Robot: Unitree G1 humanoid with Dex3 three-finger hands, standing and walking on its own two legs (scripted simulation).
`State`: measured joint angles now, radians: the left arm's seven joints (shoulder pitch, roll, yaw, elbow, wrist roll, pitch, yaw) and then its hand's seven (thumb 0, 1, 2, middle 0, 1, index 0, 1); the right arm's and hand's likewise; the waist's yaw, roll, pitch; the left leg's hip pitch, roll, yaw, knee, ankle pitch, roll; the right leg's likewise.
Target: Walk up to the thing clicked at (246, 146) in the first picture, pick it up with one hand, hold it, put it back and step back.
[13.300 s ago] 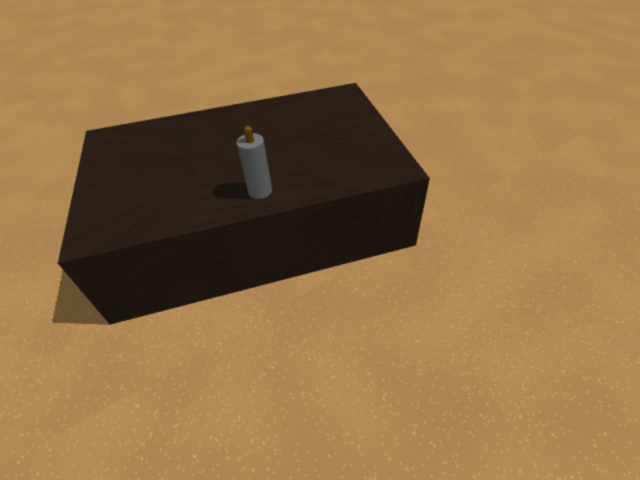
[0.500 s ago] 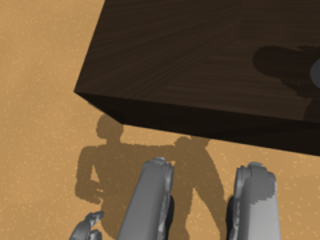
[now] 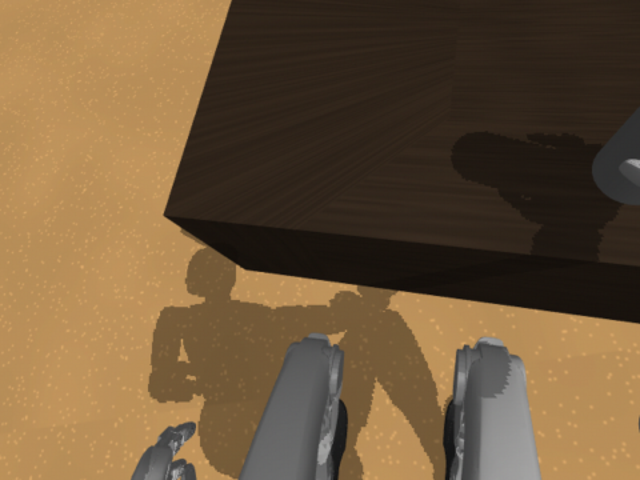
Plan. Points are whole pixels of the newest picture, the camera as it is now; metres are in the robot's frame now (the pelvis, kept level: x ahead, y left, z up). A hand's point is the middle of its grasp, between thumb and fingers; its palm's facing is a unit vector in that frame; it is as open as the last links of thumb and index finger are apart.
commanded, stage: settle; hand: right
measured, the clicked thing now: out of the picture +0.49 -0.30 +0.06
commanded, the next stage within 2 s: lift in 0.60 s
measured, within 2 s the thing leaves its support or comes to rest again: neither
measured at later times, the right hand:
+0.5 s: hand out of the picture +0.50 -0.31 +0.03, palm faces +0.38 +0.92 -0.03, open 11.5 cm
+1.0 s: hand out of the picture +0.48 -0.31 +0.06, palm faces +0.38 +0.92 -0.03, open 11.5 cm
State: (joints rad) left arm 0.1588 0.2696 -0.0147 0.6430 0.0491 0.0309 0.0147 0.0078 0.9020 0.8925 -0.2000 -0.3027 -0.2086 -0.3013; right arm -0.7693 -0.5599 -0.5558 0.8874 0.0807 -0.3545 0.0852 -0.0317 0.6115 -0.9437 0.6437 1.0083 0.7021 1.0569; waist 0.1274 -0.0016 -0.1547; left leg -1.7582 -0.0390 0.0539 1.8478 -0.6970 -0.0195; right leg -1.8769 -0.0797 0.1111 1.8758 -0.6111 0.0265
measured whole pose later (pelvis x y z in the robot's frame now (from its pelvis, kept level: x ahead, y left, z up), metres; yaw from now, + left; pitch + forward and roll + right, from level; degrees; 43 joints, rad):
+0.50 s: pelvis +0.02 +0.00 +0.04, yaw +0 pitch +35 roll +6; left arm 0.19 0.25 -0.03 0.65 0.05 0.03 0.00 0.01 0.91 0.88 -0.20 -0.31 -0.21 -0.30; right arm -0.77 -0.55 -0.59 0.94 0.07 -0.38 0.11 -0.03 0.61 -0.94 0.63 1.02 0.69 1.07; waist 0.14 -0.02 -0.15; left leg -1.64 -0.04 0.05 1.72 -0.69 -0.02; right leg -1.76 -0.08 0.10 1.77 -0.62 0.02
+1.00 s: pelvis +0.02 -0.01 +0.06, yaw -1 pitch +32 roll +6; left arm 0.20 0.24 -0.02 0.65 0.05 0.03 0.00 0.01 0.93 0.87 -0.21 -0.32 -0.23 -0.31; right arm -0.69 -0.48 -0.55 0.88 0.08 -0.39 0.08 -0.03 0.61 -0.95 0.64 1.02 0.70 1.06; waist 0.13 -0.02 -0.16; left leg -1.53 -0.03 0.05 1.62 -0.66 -0.02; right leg -1.65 -0.08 0.10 1.67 -0.59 0.02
